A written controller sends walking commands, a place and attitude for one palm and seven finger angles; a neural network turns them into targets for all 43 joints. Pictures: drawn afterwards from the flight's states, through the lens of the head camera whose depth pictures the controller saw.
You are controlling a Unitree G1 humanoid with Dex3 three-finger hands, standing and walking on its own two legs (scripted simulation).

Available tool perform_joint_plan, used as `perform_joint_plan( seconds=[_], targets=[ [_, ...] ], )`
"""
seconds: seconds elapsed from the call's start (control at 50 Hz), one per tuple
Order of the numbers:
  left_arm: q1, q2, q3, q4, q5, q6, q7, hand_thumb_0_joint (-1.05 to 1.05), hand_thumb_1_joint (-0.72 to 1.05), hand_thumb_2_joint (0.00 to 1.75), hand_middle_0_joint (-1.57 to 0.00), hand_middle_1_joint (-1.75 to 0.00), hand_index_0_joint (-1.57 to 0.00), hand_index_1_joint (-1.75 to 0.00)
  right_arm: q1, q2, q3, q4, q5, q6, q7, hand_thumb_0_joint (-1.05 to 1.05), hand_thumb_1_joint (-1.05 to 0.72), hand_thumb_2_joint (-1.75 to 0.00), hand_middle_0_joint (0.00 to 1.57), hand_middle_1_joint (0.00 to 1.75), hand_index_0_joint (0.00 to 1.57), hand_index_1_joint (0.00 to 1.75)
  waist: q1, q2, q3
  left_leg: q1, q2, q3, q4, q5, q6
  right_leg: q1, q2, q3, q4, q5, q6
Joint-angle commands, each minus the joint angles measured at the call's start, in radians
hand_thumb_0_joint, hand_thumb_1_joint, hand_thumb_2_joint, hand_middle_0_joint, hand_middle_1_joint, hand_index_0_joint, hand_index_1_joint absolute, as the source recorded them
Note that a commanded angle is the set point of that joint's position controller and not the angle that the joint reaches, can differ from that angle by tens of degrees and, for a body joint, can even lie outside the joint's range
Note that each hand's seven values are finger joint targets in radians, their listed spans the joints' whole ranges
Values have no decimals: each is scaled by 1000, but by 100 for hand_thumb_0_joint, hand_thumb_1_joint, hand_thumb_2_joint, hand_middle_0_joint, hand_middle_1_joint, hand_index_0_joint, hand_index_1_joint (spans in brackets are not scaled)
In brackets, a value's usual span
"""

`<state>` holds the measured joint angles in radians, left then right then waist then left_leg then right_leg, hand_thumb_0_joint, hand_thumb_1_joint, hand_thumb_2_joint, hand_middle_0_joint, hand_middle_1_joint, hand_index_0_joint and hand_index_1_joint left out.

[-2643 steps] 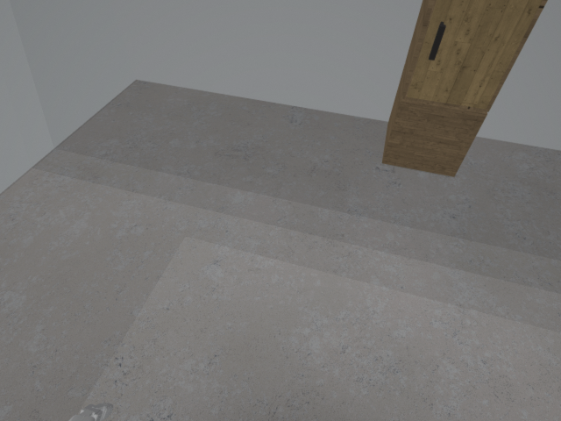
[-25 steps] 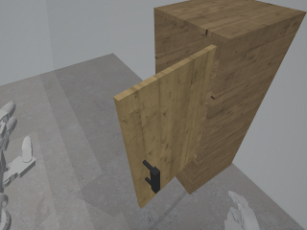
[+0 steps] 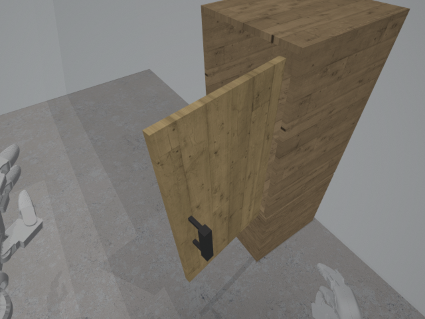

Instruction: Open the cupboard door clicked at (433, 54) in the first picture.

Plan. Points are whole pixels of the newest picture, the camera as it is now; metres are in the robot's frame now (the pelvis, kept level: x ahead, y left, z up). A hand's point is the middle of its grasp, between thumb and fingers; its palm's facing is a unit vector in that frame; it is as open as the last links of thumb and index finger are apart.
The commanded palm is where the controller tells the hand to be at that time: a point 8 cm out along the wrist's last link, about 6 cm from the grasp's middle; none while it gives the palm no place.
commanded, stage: step back with the hand held close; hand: left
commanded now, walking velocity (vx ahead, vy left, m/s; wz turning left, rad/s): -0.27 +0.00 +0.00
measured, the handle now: (200, 238) +0.32 +0.08 -0.09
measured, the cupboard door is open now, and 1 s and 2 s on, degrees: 100 100 100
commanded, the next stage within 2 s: stop stepping back and stand still in 1.10 s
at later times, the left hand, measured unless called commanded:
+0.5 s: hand (13, 261) +0.14 +0.28 +0.16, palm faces +0.40 -0.75 -0.52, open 7.4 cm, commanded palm +0.08 +0.32 +0.17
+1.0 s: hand out of the picture +0.06 +0.29 +0.17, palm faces +0.46 -0.73 -0.51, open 7.4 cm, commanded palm -0.02 +0.32 +0.17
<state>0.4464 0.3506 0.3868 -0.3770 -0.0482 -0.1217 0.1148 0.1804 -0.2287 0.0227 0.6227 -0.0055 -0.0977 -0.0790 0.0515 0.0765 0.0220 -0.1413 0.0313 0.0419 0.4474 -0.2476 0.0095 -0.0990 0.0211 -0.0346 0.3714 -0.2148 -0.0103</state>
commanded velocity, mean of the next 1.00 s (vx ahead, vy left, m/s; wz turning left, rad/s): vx -0.31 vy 0.00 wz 0.00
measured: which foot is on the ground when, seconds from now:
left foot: down 0.00-1.00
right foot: down 0.00-0.88, up 0.90-1.00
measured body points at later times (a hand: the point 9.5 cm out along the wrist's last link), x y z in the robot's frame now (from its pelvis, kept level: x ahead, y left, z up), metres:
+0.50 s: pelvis -0.06 +0.02 -0.01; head -0.04 +0.02 +0.44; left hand +0.12 +0.32 +0.18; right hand +0.11 -0.23 -0.09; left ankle +0.00 +0.11 -0.74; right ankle +0.00 -0.11 -0.74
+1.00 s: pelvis -0.14 +0.02 -0.02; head -0.11 +0.04 +0.43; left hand +0.03 +0.33 +0.20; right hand +0.04 -0.22 -0.10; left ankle +0.00 +0.11 -0.74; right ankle -0.15 -0.12 -0.69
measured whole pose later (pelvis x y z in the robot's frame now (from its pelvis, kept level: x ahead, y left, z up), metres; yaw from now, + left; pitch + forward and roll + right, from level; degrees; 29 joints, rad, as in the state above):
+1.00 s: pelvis -0.14 +0.02 -0.02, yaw +4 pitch +0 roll -4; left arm 0.51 0.48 0.49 -0.56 -0.02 -0.24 0.16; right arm 0.19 -0.19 -0.03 0.60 -0.02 -0.12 -0.07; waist -0.03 0.03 0.08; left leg -0.50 0.05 0.01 0.55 -0.04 0.06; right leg -0.44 0.11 0.03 1.00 -0.43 0.01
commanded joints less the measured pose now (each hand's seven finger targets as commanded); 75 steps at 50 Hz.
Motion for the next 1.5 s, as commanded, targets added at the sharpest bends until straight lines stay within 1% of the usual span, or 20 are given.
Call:
perform_joint_plan(
  seconds=[0.0,0.24,0.62,0.72,0.78,0.82,0.88,0.92,1.04,1.08,1.12,1.2,1.24,1.26,1.28,1.32,1.38,1.42,1.46,1.48],
  targets=[
    [2,180,94,-197,4,-89,7,0,90,90,-20,-30,-20,-30,-116,-123,-56,-177,0,-12,-12,0,-90,-90,20,30,20,30,-38,-32,-91,22,12,-8,-52,181,17,-84,-80,94,-69,278,5],
    [113,249,177,-290,3,-103,40,0,90,90,-20,-30,-20,-30,-109,-116,-78,-232,12,35,-24,0,-90,-90,20,30,20,30,-35,-37,-172,-91,41,-21,-57,262,13,-20,-55,67,58,356,20],
    [43,236,211,-351,58,-175,58,0,90,90,-20,-30,-20,-30,-66,-137,-86,-223,3,-63,-19,0,-90,-90,20,30,20,30,-43,54,-87,-640,131,-158,-146,-493,101,137,29,108,311,58,32],
    [-16,249,172,-355,28,-169,68,0,90,90,-20,-30,-20,-30,-26,-109,-86,-159,-5,-57,0,0,-90,-90,20,30,20,30,-72,-207,-68,-205,-60,-10,279,-194,-11,-390,-197,361,-95,-157,-83],
    [0,264,173,-324,22,-160,77,0,90,90,-20,-30,-20,-30,-36,-95,-81,-144,2,-31,4,0,-90,-90,20,30,20,30,-79,-226,-95,-103,-62,-17,238,-134,-8,-435,-187,247,-88,-148,-59],
    [28,268,184,-334,19,-164,77,0,90,90,-20,-30,-20,-30,-71,-115,-84,-157,5,-21,-6,0,-90,-90,20,30,20,30,-75,-66,-51,-182,-3,-107,68,-233,20,-421,-103,176,-10,-224,-19],
    [45,275,242,-419,36,-181,72,0,90,90,-20,-30,-20,-30,-99,-124,-87,-198,-11,-44,-15,0,-90,-90,20,30,20,30,-43,276,-122,-646,315,-472,-381,-582,161,26,108,37,671,-156,40],
    [50,315,270,-436,21,-189,73,0,90,90,-20,-30,-20,-30,-83,-98,-105,-177,-12,-75,-5,0,-90,-90,20,30,20,30,-44,83,-178,-416,316,-400,-269,-287,165,-145,90,100,797,-261,24],
    [83,231,168,-372,-22,-172,68,0,90,90,-20,-30,-20,-30,-75,-94,-84,-112,-14,-108,19,0,-90,-90,20,30,20,30,-47,151,-152,-222,232,-193,-288,-177,66,-126,64,-9,314,-354,-7],
    [22,245,160,-380,-22,-187,54,0,90,90,-20,-30,-20,-30,-71,-97,-88,-96,-17,-102,20,0,-90,-90,20,30,20,30,-47,80,-159,-105,190,-118,-158,-70,5,-150,3,49,-26,-247,-38],
    [-47,322,181,-395,2,-206,61,0,90,90,-20,-30,-20,-30,-53,-65,-77,-72,-16,-75,18,0,-90,-90,20,30,20,30,-66,-154,-174,-33,50,-18,230,4,-58,-340,-288,403,-184,39,-142],
    [-30,314,181,-333,24,-152,50,0,90,90,-20,-30,-20,-30,-120,-69,-60,-140,9,-65,-9,0,-90,-90,20,30,20,30,-55,-284,-150,-182,-48,21,235,54,-31,-89,-195,137,116,858,-52],
    [48,285,188,-342,-6,-128,43,0,90,90,-20,-30,-20,-30,-87,-84,-59,-141,15,-56,-19,0,-90,-90,20,30,20,30,-69,13,-227,100,27,-55,30,547,17,-197,-56,22,274,501,36],
    [59,285,187,-373,-12,-130,38,0,90,90,-20,-30,-20,-30,-72,-106,-67,-147,13,-64,-7,0,-90,-90,20,30,20,30,-53,144,-275,153,152,-179,-60,636,69,-213,20,25,376,-16,37],
    [58,274,177,-364,-15,-142,36,0,90,90,-20,-30,-20,-30,-62,-110,-70,-151,7,-80,5,0,-90,-90,20,30,20,30,-41,147,-257,105,221,-284,-154,400,100,-234,49,58,437,-352,25],
    [125,312,242,-376,-21,-139,50,0,90,90,-20,-30,-20,-30,-72,-86,-64,-155,-14,-102,6,0,-90,-90,20,30,20,30,-37,158,-190,-138,230,-354,-334,-278,98,-134,30,61,428,-346,3],
    [215,262,211,-364,-15,-120,57,0,90,90,-20,-30,-20,-30,-71,-94,-59,-174,-7,-85,4,0,-90,-90,20,30,20,30,-49,196,-110,-375,131,-158,-342,-431,13,83,69,-67,192,-270,-14],
    [241,294,230,-353,-7,-112,54,0,90,90,-20,-30,-20,-30,-73,-89,-67,-182,-6,-63,2,0,-90,-90,20,30,20,30,-61,44,-87,-365,12,-32,-89,-318,-24,27,-19,23,-36,-274,-45],
    [137,309,222,-379,-4,-115,58,0,90,90,-20,-30,-20,-30,-53,-90,-75,-152,-10,-42,1,0,-90,-90,20,30,20,30,-57,-269,-51,-257,-45,-39,463,-120,-47,-369,-348,473,-280,-561,-174],
    [125,280,207,-310,2,-106,61,0,90,90,-20,-30,-20,-30,-19,-87,-76,-118,-14,-40,-1,0,-90,-90,20,30,20,30,-67,-278,-31,-330,-33,-59,582,-93,-47,-370,-344,464,-273,-572,-182]
  ],
)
